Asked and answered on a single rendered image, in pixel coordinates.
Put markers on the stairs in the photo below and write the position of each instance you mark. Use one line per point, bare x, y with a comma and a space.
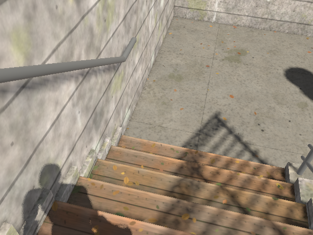
145, 187

